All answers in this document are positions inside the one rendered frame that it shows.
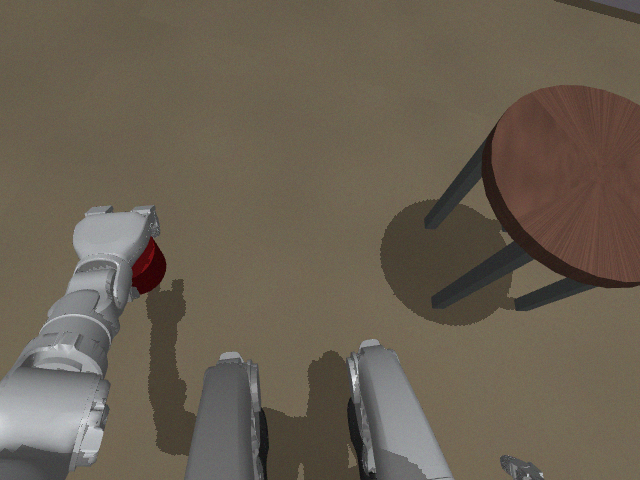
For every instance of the right robot foot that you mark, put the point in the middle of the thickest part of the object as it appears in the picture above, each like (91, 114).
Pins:
(358, 442)

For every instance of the stool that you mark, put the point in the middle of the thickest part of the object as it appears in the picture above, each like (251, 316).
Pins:
(561, 171)

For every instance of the left robot arm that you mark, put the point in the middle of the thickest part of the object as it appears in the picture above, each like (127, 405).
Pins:
(53, 408)

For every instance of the right robot hand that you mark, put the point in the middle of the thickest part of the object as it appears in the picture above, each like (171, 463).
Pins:
(519, 469)

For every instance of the tin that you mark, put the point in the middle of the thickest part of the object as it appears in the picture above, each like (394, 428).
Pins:
(149, 269)

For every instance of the left robot hand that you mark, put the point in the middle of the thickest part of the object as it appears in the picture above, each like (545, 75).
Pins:
(122, 234)

